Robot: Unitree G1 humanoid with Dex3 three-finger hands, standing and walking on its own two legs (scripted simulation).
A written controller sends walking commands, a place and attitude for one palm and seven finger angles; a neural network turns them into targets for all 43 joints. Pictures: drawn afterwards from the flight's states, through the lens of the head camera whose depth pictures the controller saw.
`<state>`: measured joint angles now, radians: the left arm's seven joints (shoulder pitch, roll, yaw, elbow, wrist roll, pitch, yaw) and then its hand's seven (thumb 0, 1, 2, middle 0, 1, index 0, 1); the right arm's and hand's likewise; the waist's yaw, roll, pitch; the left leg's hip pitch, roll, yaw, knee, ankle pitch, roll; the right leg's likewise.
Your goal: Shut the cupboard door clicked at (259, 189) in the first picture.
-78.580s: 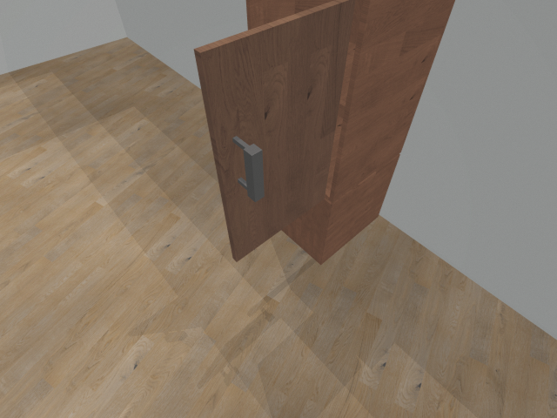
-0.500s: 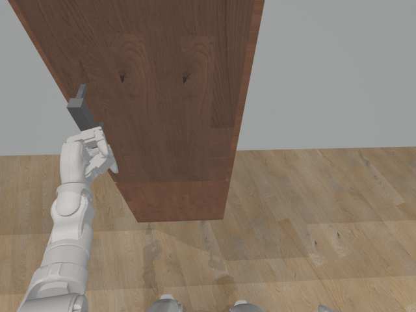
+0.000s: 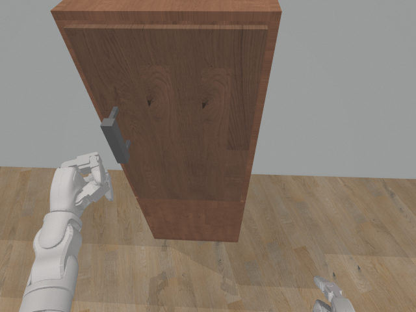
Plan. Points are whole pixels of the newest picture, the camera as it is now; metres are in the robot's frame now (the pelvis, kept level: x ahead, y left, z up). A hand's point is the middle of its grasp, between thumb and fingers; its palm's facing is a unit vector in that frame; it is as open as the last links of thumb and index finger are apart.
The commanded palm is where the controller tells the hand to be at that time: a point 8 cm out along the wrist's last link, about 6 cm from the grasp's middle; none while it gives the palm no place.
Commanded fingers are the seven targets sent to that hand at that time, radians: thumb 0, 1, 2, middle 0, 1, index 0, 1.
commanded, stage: draw the hand back to the body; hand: left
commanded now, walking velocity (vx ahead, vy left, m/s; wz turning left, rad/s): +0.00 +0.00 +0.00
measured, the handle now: (119, 135) +0.50 +0.24 +0.04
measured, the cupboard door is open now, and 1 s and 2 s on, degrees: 0 0 0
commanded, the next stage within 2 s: step back with the hand held close in 1.26 s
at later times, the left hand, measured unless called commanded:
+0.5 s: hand (48, 209) +0.24 +0.25 +0.14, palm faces +0.35 -0.89 -0.31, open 3.5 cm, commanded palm +0.20 +0.29 +0.16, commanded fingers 0.00 0.90 0.90 -0.69 -0.84 -0.69 -0.84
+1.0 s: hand out of the picture +0.20 +0.28 +0.20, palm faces +0.48 -0.77 -0.41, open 6.9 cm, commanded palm +0.15 +0.31 +0.21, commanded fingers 0.00 0.90 0.90 -0.20 -0.30 -0.20 -0.30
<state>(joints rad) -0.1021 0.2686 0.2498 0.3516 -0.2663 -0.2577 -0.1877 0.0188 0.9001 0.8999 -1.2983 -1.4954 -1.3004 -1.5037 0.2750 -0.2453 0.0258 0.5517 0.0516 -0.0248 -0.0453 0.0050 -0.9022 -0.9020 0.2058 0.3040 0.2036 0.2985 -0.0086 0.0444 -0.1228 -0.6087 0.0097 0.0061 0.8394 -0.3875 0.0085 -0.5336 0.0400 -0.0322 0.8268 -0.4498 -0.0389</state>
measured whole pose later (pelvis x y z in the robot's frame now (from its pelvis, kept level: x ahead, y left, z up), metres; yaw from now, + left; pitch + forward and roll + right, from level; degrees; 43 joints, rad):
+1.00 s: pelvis +0.02 +0.01 +0.04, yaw +0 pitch -3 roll +0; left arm 0.45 0.35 0.36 -0.36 -0.07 -0.07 0.10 0.02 0.89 0.90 -0.30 -0.40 -0.30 -0.41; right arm 0.20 -0.23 0.03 0.63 0.01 -0.07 -0.07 0.01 -0.90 -0.90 0.21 0.30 0.20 0.30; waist 0.07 0.08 -0.02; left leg -0.14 -0.02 0.01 0.43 -0.24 0.02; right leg -0.06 0.01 -0.02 0.41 -0.29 -0.02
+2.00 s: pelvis -0.05 +0.04 +0.03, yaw +0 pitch +1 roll -2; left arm 0.55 0.42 0.41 -0.45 -0.05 -0.18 0.15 0.02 0.89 0.90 -0.21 -0.30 -0.21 -0.31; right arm 0.22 -0.23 0.00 0.55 0.02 0.01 -0.09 0.01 -0.90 -0.90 0.21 0.30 0.20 0.30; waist 0.00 0.03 -0.03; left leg -0.36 -0.02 0.02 0.51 -0.17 0.06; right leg -0.28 0.01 -0.01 0.48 -0.21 0.01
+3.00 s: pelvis -0.20 +0.05 +0.02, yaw -1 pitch -2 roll -3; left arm 0.42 0.42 0.46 -0.41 -0.06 -0.20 0.18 0.01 0.89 0.90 -0.21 -0.30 -0.21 -0.31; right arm 0.30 -0.22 0.00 0.71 0.01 -0.09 -0.10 0.01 -0.90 -0.90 0.21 0.30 0.20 0.30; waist -0.02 -0.02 -0.06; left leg -0.44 -0.02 -0.04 0.60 -0.14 0.03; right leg -0.18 0.03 0.02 0.62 -0.46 0.01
